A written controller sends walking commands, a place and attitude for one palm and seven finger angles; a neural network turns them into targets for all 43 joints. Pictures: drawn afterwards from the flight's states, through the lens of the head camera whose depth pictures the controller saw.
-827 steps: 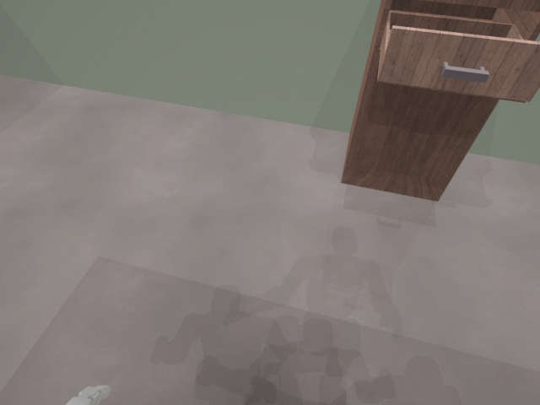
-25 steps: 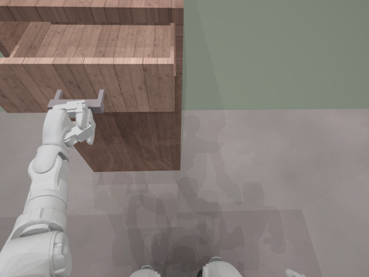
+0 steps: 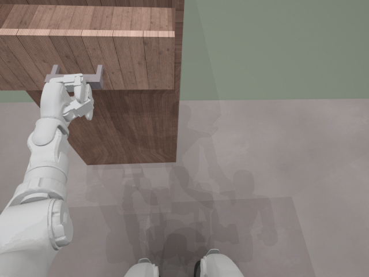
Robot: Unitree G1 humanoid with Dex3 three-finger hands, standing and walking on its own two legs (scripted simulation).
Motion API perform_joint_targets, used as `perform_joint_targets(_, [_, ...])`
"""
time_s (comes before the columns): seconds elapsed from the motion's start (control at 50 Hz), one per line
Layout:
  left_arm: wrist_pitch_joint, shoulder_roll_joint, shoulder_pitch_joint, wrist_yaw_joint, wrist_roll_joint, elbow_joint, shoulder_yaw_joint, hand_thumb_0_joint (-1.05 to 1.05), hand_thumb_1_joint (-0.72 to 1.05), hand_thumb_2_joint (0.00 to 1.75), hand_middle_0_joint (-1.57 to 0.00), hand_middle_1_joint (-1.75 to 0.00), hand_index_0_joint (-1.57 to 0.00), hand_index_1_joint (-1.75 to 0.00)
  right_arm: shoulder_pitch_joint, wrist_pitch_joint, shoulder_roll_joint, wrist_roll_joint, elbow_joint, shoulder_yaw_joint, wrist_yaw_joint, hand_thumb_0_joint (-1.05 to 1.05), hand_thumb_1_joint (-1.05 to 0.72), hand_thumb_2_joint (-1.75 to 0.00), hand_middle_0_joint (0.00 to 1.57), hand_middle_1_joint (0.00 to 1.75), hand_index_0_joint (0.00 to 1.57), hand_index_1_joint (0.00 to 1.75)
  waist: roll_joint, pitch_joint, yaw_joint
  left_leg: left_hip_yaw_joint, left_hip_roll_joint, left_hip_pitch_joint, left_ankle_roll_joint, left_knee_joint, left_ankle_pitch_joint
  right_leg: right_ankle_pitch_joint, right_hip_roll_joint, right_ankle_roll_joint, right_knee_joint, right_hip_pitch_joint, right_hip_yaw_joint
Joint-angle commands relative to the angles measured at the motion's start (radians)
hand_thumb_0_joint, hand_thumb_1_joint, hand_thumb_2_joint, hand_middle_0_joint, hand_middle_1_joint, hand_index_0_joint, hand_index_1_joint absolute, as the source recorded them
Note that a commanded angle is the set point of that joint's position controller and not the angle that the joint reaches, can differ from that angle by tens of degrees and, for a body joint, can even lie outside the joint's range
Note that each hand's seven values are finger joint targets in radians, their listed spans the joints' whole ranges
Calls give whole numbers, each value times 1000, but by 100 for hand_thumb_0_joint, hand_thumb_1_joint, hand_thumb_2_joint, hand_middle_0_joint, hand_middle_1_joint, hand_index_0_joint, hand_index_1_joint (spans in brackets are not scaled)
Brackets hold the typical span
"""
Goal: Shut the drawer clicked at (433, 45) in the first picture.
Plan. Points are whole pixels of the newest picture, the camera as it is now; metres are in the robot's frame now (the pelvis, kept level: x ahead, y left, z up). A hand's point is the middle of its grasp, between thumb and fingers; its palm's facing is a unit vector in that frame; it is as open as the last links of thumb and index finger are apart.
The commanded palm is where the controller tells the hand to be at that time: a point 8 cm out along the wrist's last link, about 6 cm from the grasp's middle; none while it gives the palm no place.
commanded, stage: push the drawer shut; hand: left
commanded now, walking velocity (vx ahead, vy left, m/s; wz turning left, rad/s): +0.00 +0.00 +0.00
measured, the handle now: (76, 75) +0.55 +0.23 +0.07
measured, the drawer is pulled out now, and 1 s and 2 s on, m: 0.10 0.00 0.00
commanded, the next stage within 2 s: pull the fist back off the drawer in 1.24 s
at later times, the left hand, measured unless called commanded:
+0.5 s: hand (95, 83) +0.52 +0.18 +0.08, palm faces +0.02 -1.00 -0.03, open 3.4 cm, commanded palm +0.51 +0.22 +0.07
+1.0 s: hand (95, 66) +0.57 +0.19 +0.08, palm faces +0.00 -1.00 -0.04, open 3.2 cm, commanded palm +0.58 +0.22 +0.07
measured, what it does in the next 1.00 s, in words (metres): stands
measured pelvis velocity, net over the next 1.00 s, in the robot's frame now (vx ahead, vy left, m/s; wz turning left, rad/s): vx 0.00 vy -0.01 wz -0.01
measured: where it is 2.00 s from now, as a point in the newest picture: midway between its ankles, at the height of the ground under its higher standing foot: outside the picture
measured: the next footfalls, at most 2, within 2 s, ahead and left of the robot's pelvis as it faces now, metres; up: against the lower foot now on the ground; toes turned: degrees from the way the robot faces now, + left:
none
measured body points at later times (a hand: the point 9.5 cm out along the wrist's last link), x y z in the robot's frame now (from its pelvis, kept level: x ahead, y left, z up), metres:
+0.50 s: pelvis +0.00 +0.00 -0.01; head +0.13 +0.01 +0.42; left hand +0.51 +0.23 +0.08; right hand -0.01 -0.27 -0.12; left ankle -0.01 +0.09 -0.69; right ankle +0.03 -0.11 -0.69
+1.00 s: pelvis +0.00 -0.01 -0.02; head +0.17 +0.01 +0.40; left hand +0.56 +0.24 +0.08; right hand -0.06 -0.26 -0.11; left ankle -0.01 +0.09 -0.69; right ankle +0.03 -0.11 -0.69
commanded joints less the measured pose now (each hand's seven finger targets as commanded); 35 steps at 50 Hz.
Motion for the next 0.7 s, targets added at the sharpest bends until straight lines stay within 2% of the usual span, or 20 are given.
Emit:
perform_joint_targets(0.0, [-71,242,-503,27,-8,-226,30,0,90,90,-140,-160,-140,-160,144,-15,-171,-9,-60,-62,-2,0,-90,-90,20,30,20,30,105,-454,-32,-108,5,272,-33,-111,400,252,39,-6,-60,192,59])
perform_joint_targets(0.04, [-73,242,-513,34,-8,-208,34,0,90,90,-140,-160,-140,-160,152,-9,-173,-12,-56,-61,0,0,-90,-90,20,30,20,30,94,-439,-35,-107,6,259,-30,-106,403,255,42,-7,-59,186,56])
perform_joint_targets(0.06, [-75,276,-528,38,-2,-211,56,0,90,90,-140,-160,-140,-160,159,-6,-178,-13,-51,-63,0,0,-90,-90,20,30,20,30,95,-459,-36,-109,8,266,-32,-103,417,264,42,-6,-56,189,58])
perform_joint_targets(0.08, [-77,279,-531,40,3,-211,57,0,90,90,-140,-160,-140,-160,162,-3,-176,-14,-53,-63,1,0,-90,-90,20,30,20,30,94,-464,-33,-109,7,261,-34,-103,416,265,41,-5,-54,196,58])
perform_joint_targets(0.1, [-73,260,-525,43,5,-192,46,0,90,90,-140,-160,-140,-160,160,0,-173,-14,-54,-62,2,0,-90,-90,20,30,20,30,92,-449,-38,-105,5,251,-31,-103,404,261,41,-5,-60,193,59])
perform_joint_targets(0.14, [-77,288,-547,51,11,-184,63,0,90,90,-140,-160,-140,-160,170,6,-177,-17,-48,-62,1,0,-90,-90,20,30,20,30,88,-439,-41,-105,5,237,-28,-100,399,263,42,-6,-60,194,61])
perform_joint_targets(0.18, [-79,261,-578,55,19,-187,36,0,90,90,-140,-160,-140,-160,171,9,-174,-18,-47,-62,4,0,-90,-90,20,30,20,30,118,-450,-53,-109,7,260,-31,-99,397,248,42,-4,-60,166,59])
perform_joint_targets(0.26, [-77,284,-617,67,33,-142,47,0,90,90,-140,-160,-140,-160,189,15,-182,-24,-37,-61,4,0,-90,-90,20,30,20,30,94,-447,-70,-111,6,236,-25,-94,364,229,44,-2,-65,158,61])
perform_joint_targets(0.3, [-76,324,-666,68,38,-138,63,0,90,90,-140,-160,-140,-160,198,18,-186,-24,-30,-59,2,0,-90,-90,20,30,20,30,85,-443,-81,-110,5,209,-20,-90,342,228,45,-2,-66,168,67])
perform_joint_targets(0.34, [-76,326,-690,67,44,-122,61,0,90,90,-140,-160,-140,-160,205,18,-187,-28,-28,-56,2,0,-90,-90,20,30,20,30,115,-442,-87,-110,3,211,-19,-86,347,227,44,-5,-66,155,67])
perform_joint_targets(0.36, [-77,355,-701,66,46,-127,78,0,90,90,-140,-160,-140,-160,210,20,-190,-29,-27,-57,0,0,-90,-90,20,30,20,30,118,-472,-86,-109,3,209,-19,-78,357,241,43,-3,-62,169,72])
perform_joint_targets(0.42, [-71,351,-743,61,50,-103,63,0,90,90,-140,-160,-140,-160,218,19,-189,-31,-23,-52,1,0,-90,-90,20,30,20,30,118,-457,-105,-107,2,182,-14,-71,326,226,43,0,-69,162,76])
perform_joint_targets(0.44, [-73,380,-737,62,52,-94,84,0,90,90,-140,-160,-140,-160,226,20,-195,-33,-23,-54,0,0,-90,-90,20,30,20,30,114,-471,-102,-112,3,187,-14,-67,342,237,46,-3,-63,166,74])
perform_joint_targets(0.5, [-72,380,-783,59,64,-98,67,0,90,90,-140,-160,-140,-160,236,25,-195,-37,-22,-50,1,0,-90,-90,20,30,20,30,159,-503,-111,-118,6,209,-18,-59,364,237,46,-2,-56,141,72])
perform_joint_targets(0.54, [-64,377,-796,63,66,-73,64,0,90,90,-140,-160,-140,-160,247,28,-198,-39,-19,-50,3,0,-90,-90,20,30,20,30,145,-494,-128,-117,6,202,-14,-51,365,240,49,-1,-60,130,71])
perform_joint_targets(0.58, [-60,437,-820,67,72,-68,98,0,90,90,-140,-160,-140,-160,255,33,-204,-41,-18,-48,1,0,-90,-90,20,30,20,30,149,-500,-125,-118,8,178,-14,-48,363,245,49,-1,-58,145,74])
perform_joint_targets(0.6, [-57,420,-824,66,77,-65,81,0,90,90,-140,-160,-140,-160,256,34,-202,-42,-19,-47,2,0,-90,-90,20,30,20,30,174,-510,-131,-117,6,189,-13,-45,366,244,48,-1,-59,134,75])
perform_joint_targets(0.62, [-50,408,-830,67,76,-47,74,0,90,90,-140,-160,-140,-160,260,34,-201,-43,-18,-45,4,0,-90,-90,20,30,20,30,158,-492,-138,-115,6,176,-11,-44,352,236,49,0,-64,131,75])
perform_joint_targets(0.66, [-48,455,-845,68,83,-36,101,0,90,90,-140,-160,-140,-160,271,38,-207,-45,-16,-44,2,0,-90,-90,20,30,20,30,159,-513,-141,-116,7,165,-10,-37,365,253,50,0,-59,143,77])
perform_joint_targets(0.68, [-41,458,-865,66,87,-23,91,0,90,90,-140,-160,-140,-160,271,39,-207,-44,-15,-40,2,0,-90,-90,20,30,20,30,158,-503,-153,-112,7,142,-6,-31,348,246,49,2,-62,141,82])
